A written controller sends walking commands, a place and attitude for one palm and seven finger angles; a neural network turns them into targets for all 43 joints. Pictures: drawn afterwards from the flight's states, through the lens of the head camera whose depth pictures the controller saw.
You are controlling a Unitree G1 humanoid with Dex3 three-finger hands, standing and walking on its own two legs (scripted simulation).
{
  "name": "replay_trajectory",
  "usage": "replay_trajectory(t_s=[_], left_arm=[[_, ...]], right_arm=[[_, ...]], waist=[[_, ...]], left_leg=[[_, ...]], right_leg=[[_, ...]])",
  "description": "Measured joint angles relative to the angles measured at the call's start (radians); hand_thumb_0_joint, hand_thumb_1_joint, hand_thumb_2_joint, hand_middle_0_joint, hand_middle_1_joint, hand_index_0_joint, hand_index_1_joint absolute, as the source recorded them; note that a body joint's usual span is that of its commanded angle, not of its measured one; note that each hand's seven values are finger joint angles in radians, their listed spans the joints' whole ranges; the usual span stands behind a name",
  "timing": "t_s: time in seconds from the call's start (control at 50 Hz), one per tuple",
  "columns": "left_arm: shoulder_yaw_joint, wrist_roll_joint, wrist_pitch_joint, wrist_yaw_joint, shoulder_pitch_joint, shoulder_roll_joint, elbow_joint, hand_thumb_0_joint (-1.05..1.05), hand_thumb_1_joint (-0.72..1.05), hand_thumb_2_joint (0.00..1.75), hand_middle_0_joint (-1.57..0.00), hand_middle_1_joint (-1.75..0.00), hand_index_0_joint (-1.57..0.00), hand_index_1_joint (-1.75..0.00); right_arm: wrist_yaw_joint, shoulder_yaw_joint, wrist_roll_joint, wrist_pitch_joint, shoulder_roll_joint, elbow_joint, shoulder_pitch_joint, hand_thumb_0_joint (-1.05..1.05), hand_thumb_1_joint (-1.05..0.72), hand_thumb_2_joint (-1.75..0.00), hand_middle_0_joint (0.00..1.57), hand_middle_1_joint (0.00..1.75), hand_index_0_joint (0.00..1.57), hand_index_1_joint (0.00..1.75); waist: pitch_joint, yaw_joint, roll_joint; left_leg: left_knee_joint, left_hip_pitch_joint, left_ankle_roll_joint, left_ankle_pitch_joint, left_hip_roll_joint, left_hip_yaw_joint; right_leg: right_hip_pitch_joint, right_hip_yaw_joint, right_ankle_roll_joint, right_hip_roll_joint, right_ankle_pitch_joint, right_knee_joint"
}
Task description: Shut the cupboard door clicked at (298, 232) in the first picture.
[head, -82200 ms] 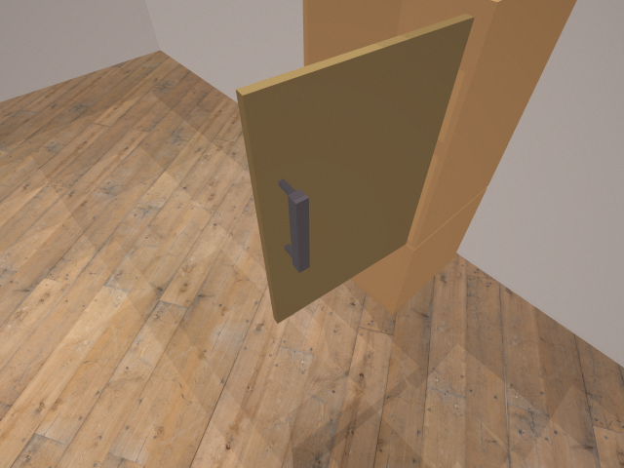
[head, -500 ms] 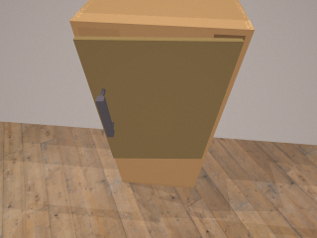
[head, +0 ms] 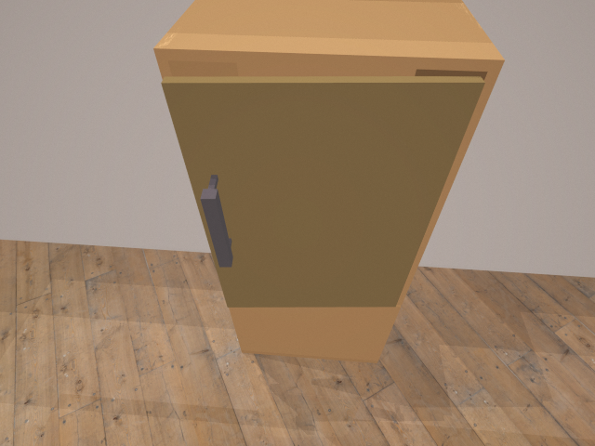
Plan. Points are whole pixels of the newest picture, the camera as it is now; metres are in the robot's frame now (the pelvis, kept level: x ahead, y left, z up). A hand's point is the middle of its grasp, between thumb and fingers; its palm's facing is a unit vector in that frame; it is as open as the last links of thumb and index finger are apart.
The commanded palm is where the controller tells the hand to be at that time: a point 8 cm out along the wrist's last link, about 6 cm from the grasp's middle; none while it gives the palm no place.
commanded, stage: look again from close up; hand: left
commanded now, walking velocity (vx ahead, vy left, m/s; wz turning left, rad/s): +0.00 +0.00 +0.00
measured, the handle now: (220, 223) +0.47 +0.17 +0.01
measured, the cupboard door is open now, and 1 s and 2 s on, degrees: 5 5 5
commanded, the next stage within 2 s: raise the hand and make a fist in 0.24 s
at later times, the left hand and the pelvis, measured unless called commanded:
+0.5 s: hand (147, 420) +0.16 +0.21 -0.04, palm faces +0.27 -0.94 -0.20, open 7.2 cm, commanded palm +0.09 +0.25 -0.06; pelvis -0.01 +0.00 -0.01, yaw +2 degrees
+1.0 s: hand (170, 436) +0.14 +0.17 -0.02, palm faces -0.02 -1.00 -0.05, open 5.0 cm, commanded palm +0.11 +0.24 -0.03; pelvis -0.07 -0.03 -0.10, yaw +3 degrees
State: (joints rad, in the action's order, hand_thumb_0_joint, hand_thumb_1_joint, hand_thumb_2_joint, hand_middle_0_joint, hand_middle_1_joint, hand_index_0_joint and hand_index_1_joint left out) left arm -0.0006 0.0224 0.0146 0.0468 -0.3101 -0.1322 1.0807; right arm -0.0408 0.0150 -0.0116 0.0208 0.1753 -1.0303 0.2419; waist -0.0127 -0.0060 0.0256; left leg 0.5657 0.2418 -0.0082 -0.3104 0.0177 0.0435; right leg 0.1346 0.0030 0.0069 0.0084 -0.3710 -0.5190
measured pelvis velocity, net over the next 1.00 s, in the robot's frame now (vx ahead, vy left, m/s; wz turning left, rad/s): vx -0.07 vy -0.03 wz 0.05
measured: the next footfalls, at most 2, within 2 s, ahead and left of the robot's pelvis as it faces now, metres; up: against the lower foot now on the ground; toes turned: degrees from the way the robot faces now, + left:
none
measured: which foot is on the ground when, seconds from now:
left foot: down 0.00-1.00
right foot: down 0.00-1.00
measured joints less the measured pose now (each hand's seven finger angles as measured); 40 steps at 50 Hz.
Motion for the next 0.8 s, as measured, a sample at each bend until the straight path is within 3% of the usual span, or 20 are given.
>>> replay_trajectory(t_s=[0.18,0.36,0.38,0.4,0.46,0.52,0.58,0.62,0.66,0.72,0.8], left_arm=[[0.001,-0.001,-0.013,-0.011,0.044,-0.057,-0.033,0.00,0.91,0.90,-0.19,-0.30,-0.20,-0.30],[-0.006,-0.001,-0.013,-0.010,0.052,-0.060,-0.022,0.00,0.91,0.90,-0.20,-0.30,-0.20,-0.30],[0.056,-0.015,-0.071,-0.019,0.009,-0.052,-0.185,0.00,0.91,0.90,-0.20,-0.30,-0.20,-0.30],[0.072,-0.043,-0.070,-0.007,-0.046,-0.057,-0.375,0.01,0.91,0.90,-0.20,-0.30,-0.21,-0.30],[0.070,-0.117,0.006,0.048,-0.138,-0.078,-0.777,0.01,0.91,0.90,-0.21,-0.31,-0.21,-0.31],[0.094,-0.149,0.123,0.024,-0.084,-0.060,-0.918,0.01,0.91,0.90,-0.23,-0.34,-0.23,-0.34],[0.152,-0.199,0.313,-0.085,-0.027,-0.040,-0.903,0.00,0.91,0.90,-0.26,-0.38,-0.27,-0.38],[0.178,-0.239,0.445,-0.201,-0.026,-0.042,-0.884,0.00,0.91,0.90,-0.29,-0.41,-0.30,-0.41],[0.194,-0.273,0.539,-0.318,-0.040,-0.045,-0.856,0.00,0.91,0.90,-0.32,-0.44,-0.33,-0.44],[0.211,-0.303,0.554,-0.415,-0.095,-0.048,-0.845,0.00,0.91,0.90,-0.38,-0.50,-0.38,-0.50],[0.228,-0.323,0.520,-0.401,-0.177,-0.064,-0.924,0.01,0.90,0.90,-0.45,-0.57,-0.45,-0.57]], right_arm=[[0.014,-0.015,-0.004,-0.002,0.004,-0.002,0.006,0.00,-0.94,-0.90,0.20,0.30,0.20,0.30],[0.021,-0.024,0.001,-0.006,0.006,-0.027,0.016,0.00,-0.92,-0.90,0.20,0.30,0.20,0.30],[0.012,-0.027,0.005,0.019,0.006,0.001,0.022,0.00,-0.92,-0.90,0.20,0.30,0.20,0.30],[-0.010,-0.035,0.022,0.074,0.007,0.038,0.041,0.00,-0.91,-0.90,0.21,0.30,0.20,0.30],[-0.027,-0.022,0.041,0.216,0.012,0.116,0.092,0.01,-0.91,-0.90,0.21,0.30,0.20,0.30],[-0.006,0.004,0.039,0.274,0.040,0.200,0.088,0.01,-0.91,-0.90,0.20,0.30,0.20,0.30],[0.018,0.024,0.026,0.283,0.052,0.270,0.009,0.01,-0.91,-0.90,0.20,0.30,0.20,0.30],[0.033,0.036,0.019,0.285,0.045,0.320,-0.034,0.01,-0.91,-0.90,0.20,0.30,0.20,0.30],[0.043,0.046,0.018,0.284,0.046,0.371,-0.063,0.01,-0.91,-0.90,0.20,0.30,0.20,0.30],[0.039,0.058,0.021,0.277,0.072,0.443,-0.086,0.01,-0.90,-0.90,0.20,0.30,0.20,0.30],[0.013,0.060,0.025,0.274,0.101,0.489,-0.098,0.01,-0.91,-0.90,0.20,0.30,0.20,0.30]], waist=[[-0.003,-0.001,-0.018],[-0.022,0.001,-0.021],[-0.041,0.006,-0.022],[-0.052,0.002,-0.030],[-0.006,0.002,-0.047],[0.073,0.024,-0.023],[0.120,0.039,-0.005],[0.145,0.032,-0.031],[0.154,0.017,-0.063],[0.153,-0.013,-0.076],[0.149,-0.053,-0.049]], left_leg=[[-0.050,-0.009,-0.020,0.031,-0.029,0.021],[-0.062,-0.005,-0.021,0.041,-0.029,0.018],[-0.035,0.009,-0.019,0.033,-0.023,0.013],[-0.012,0.023,-0.017,0.024,-0.022,0.013],[0.010,0.051,-0.009,0.018,-0.042,0.011],[0.099,0.156,-0.009,-0.007,-0.053,-0.010],[0.214,0.300,-0.001,-0.040,-0.028,-0.011],[0.298,0.404,0.010,-0.063,-0.016,-0.006],[0.385,0.500,0.019,-0.089,-0.006,-0.010],[0.510,0.615,0.036,-0.127,0.006,-0.035],[0.627,0.710,0.043,-0.165,0.014,-0.082]], right_leg=[[0.015,-0.019,0.020,0.030,0.013,0.008],[0.012,-0.014,0.024,0.030,0.025,0.029],[0.027,-0.006,0.019,0.025,0.025,0.000],[0.067,0.004,0.010,0.027,0.021,-0.070],[0.150,0.021,-0.011,0.046,0.012,-0.196],[0.188,0.027,-0.004,0.051,-0.075,-0.185],[0.336,0.023,-0.005,0.030,-0.088,-0.297],[0.451,0.016,-0.016,0.020,-0.113,-0.397],[0.549,0.018,-0.028,0.013,-0.148,-0.492],[0.651,0.041,-0.043,0.002,-0.190,-0.606],[0.716,0.085,-0.058,-0.009,-0.227,-0.694]])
